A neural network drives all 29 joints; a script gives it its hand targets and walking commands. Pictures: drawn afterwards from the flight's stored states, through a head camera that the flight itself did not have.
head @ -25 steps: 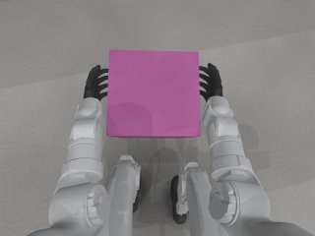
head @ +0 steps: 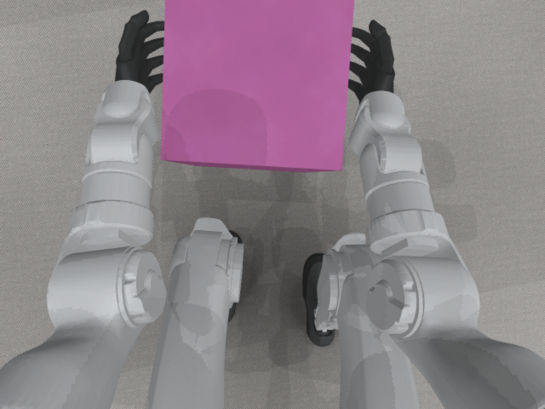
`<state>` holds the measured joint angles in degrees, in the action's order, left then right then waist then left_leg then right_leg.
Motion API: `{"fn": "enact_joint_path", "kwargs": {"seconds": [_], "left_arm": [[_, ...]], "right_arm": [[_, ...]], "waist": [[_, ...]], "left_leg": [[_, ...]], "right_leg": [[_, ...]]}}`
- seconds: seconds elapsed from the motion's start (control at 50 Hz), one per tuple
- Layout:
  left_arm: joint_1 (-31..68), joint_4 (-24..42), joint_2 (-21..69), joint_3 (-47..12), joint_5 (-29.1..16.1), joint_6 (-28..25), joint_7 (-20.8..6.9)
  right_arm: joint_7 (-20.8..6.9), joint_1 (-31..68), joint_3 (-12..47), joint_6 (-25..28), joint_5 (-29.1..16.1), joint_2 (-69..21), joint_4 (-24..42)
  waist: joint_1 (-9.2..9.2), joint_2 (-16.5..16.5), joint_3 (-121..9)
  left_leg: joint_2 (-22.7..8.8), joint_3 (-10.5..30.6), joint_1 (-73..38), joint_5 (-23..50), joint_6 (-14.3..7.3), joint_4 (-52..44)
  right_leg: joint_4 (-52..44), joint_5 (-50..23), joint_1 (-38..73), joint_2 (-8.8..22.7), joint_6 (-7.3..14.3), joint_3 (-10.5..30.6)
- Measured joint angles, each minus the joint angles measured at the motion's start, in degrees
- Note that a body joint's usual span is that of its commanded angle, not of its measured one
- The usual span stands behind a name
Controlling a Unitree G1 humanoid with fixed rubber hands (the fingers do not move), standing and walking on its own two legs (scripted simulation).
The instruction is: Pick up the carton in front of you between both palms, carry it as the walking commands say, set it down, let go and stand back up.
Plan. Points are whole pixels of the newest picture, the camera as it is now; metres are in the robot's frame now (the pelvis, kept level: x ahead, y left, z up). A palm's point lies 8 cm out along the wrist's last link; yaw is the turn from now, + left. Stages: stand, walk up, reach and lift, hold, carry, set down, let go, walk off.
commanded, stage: set down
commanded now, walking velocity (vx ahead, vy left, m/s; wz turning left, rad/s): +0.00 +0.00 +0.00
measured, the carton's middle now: (255, 101) +0.50 +0.09 -0.21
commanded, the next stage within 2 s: none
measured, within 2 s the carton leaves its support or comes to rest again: rests again in 0.62 s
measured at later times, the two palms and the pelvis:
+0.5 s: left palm (157, 88) +0.50 +0.23 -0.22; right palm (354, 100) +0.52 -0.06 -0.21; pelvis +0.00 +0.00 -0.07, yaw -1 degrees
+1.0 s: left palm (162, 92) +0.50 +0.23 -0.23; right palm (359, 101) +0.52 -0.08 -0.22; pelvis -0.01 -0.01 -0.08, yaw -1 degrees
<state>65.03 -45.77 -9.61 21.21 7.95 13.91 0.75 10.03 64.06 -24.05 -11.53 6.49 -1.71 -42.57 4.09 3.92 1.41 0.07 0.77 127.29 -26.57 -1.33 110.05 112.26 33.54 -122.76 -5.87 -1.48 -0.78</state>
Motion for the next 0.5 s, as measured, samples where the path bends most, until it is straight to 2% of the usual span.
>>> {"fn": "enact_joint_path", "kwargs": {"seconds": [0.16, 0.34, 0.5], "left_arm": [[5.5, -3.6, -4.2, -4.8, -3.7, -0.7, 1.0], [8.1, -5.3, -7.1, -11.3, -9.8, -1.5, 3.2], [9.1, -10.4, -6.9, -10.7, -9.1, -2.3, 2.9]], "right_arm": [[1.4, 4.5, 1.1, 1.3, -2.7, 1.9, -2.5], [3.2, 6.3, 6.4, 1.8, -9.6, 5.4, -3.5], [2.6, 7.0, 4.7, 2.3, -8.2, 5.1, -7.9]], "waist": [[-0.19, 0.3, 6.1], [-0.18, 0.6, 11.0], [0.33, 0.8, 10.2]], "left_leg": [[0.4, 0.2, 4.3, -0.4, -0.2, 5.9], [-0.1, -0.1, 6.0, -1.8, -0.8, 12.1], [-0.4, -0.2, 6.5, -1.8, -0.6, 13.6]], "right_leg": [[5.8, 1.1, -3.6, 0.3, -0.2, -0.6], [11.9, 2.8, -4.9, -0.4, -0.9, -0.7], [13.6, 2.7, -5.8, -1.0, -0.7, -0.6]]}}
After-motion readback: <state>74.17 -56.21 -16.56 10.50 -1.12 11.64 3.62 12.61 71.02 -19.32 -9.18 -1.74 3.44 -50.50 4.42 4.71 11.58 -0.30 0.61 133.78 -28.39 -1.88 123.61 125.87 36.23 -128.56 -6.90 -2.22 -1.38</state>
